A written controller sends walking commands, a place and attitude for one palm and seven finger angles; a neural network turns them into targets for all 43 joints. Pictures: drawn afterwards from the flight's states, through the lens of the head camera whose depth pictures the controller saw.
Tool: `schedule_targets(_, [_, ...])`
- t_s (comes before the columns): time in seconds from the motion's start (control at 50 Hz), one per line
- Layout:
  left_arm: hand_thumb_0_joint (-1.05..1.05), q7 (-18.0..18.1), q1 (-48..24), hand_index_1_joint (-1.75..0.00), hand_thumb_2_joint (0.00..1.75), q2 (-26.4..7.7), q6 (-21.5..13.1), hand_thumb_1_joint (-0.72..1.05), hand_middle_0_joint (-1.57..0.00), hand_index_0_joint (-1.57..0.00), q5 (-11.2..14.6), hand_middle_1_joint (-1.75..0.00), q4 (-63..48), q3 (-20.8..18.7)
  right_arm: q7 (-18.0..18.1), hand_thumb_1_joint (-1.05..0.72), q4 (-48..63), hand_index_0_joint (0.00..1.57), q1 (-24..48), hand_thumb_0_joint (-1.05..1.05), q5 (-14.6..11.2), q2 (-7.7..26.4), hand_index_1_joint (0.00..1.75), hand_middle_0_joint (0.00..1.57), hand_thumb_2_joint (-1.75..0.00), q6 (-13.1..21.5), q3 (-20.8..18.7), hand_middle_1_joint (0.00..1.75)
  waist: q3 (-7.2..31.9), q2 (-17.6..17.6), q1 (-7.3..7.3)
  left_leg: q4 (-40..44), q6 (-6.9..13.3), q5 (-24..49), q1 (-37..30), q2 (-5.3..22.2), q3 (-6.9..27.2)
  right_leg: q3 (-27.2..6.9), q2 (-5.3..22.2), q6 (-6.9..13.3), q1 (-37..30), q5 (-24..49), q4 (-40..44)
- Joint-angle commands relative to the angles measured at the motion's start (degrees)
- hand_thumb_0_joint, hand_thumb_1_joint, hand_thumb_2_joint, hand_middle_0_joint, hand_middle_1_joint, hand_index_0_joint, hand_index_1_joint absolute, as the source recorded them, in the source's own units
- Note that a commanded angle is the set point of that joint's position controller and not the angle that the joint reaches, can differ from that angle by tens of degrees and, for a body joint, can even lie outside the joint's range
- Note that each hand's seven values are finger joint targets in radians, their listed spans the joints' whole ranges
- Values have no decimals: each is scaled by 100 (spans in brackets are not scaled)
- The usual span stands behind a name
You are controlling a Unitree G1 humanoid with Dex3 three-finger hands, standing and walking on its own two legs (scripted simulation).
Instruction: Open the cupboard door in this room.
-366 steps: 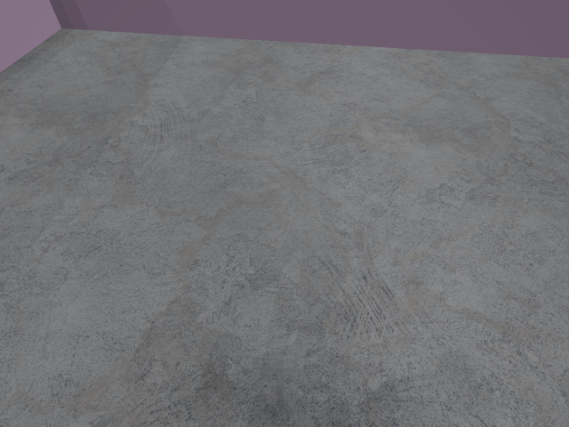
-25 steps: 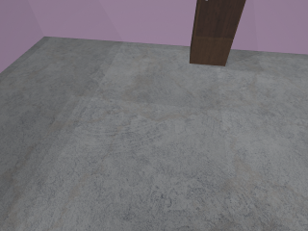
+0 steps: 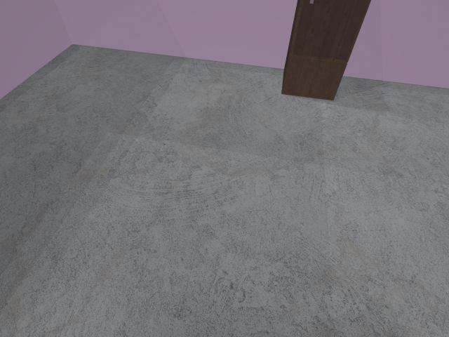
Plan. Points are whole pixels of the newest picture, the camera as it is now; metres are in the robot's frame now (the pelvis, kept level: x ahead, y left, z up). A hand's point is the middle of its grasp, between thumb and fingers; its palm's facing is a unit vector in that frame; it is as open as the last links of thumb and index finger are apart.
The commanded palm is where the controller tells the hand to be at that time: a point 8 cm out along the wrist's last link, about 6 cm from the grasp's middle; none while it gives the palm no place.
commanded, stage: stand and wait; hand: left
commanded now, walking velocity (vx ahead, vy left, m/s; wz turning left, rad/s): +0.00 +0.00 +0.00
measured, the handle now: out of the picture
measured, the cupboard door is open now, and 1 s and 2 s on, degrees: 0 0 0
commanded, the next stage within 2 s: turn or walk to find it in 0.30 s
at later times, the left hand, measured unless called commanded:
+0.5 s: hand out of the picture +0.00 +0.19 -0.18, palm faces +0.06 -0.97 -0.22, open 7.4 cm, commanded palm none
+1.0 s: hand out of the picture +0.00 +0.21 -0.19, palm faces +0.14 -0.97 -0.22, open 7.4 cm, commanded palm none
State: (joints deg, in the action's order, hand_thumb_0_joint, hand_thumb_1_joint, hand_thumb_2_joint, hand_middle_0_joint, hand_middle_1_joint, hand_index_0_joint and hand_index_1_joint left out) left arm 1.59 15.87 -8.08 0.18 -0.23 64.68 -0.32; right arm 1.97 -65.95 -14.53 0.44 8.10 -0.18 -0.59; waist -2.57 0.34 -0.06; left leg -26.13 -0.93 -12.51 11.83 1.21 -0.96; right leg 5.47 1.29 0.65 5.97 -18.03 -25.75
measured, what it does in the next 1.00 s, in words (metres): stands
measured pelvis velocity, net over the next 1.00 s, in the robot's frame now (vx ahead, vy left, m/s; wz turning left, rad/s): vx -0.01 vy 0.02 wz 0.11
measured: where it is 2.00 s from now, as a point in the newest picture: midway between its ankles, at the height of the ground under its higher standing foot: outside the picture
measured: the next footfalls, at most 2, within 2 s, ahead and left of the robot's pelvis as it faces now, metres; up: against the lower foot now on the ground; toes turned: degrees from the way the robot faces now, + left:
right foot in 1.38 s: +0.02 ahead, -0.13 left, +0.00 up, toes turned +7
left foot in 1.74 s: -0.03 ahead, +0.12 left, +0.00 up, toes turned +24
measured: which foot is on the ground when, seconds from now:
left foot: down 0.00-1.00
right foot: down 0.00-1.00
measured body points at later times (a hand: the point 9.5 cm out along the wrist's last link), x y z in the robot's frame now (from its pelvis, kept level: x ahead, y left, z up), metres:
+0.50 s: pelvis +0.00 +0.00 +0.00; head +0.01 +0.00 +0.45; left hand +0.00 +0.24 -0.16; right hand +0.01 -0.23 -0.16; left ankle +0.02 +0.13 -0.74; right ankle -0.04 -0.10 -0.74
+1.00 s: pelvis -0.01 +0.02 -0.01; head +0.02 +0.03 +0.43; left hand -0.01 +0.26 -0.17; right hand +0.04 -0.23 -0.17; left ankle +0.02 +0.12 -0.74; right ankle -0.04 -0.10 -0.74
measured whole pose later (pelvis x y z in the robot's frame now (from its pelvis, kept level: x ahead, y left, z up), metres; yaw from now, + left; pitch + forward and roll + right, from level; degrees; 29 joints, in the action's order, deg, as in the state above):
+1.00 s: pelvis -0.01 +0.02 -0.01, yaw +6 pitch -1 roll -1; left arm 1.4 13.8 -10.9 1.7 -1.0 59.7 -2.5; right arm 0.6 -60.1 -13.5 0.9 10.8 -2.2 -2.2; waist -4.0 -0.5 -0.5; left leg -37.8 -0.3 -16.5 20.3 0.5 -0.3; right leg 11.1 3.5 -0.3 9.8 -22.1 -33.4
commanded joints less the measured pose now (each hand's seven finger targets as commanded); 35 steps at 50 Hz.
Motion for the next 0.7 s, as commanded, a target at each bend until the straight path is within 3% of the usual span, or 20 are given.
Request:
schedule_targets(0.0, [0,65,379,-30,90,-631,-92,90,-20,-20,-18,-30,-110,-78,6,-90,164,20,-301,0,-4,616,30,20,-90,108,-78,30,-221,-30,22,413,165,1109,-102,470,385,-512,620,27,382,968,683])
schedule_targets(0.22, [0,50,345,-30,90,-822,-142,90,-20,-20,-25,-30,-141,-121,5,-90,205,20,-200,0,-4,838,30,20,-90,152,-102,30,-107,-55,38,505,196,1108,-245,491,383,-557,623,63,270,1059,778])
schedule_targets(0.28, [0,41,301,-30,90,-893,-143,90,-20,-20,-31,-30,-149,-134,3,-90,226,20,-121,0,-7,903,30,20,-90,152,-109,30,-231,-11,48,539,195,1010,-212,496,384,-565,616,64,319,967,834])
schedule_targets(0.34, [0,63,350,-30,90,-759,-75,90,-20,-20,-15,-30,-179,-127,-21,-90,266,20,-172,0,13,719,30,20,-90,92,-75,30,-166,-61,52,357,160,1178,-5,453,382,-453,682,29,257,1040,607])
schedule_targets(0.46, [0,65,255,-30,90,-850,-31,90,-20,-20,-24,-30,-308,-171,-49,-90,405,20,-141,0,24,734,30,20,-90,14,-96,30,-149,154,41,82,135,892,208,382,398,-490,807,96,445,652,547])
schedule_targets(0.56, [0,58,274,-30,90,-869,-68,90,-20,-20,-29,-30,-282,-148,-40,-90,382,20,-94,0,10,853,30,20,-90,74,-107,30,58,-41,64,141,198,1295,34,469,541,-397,701,41,286,998,430])
schedule_targets(0.68, [0,35,149,-30,90,-995,-96,90,-20,-20,-38,-30,-240,-151,-35,-90,378,20,31,0,-2,995,30,20,-90,112,-125,30,-139,-133,46,395,221,972,75,476,608,-430,654,36,307,674,623])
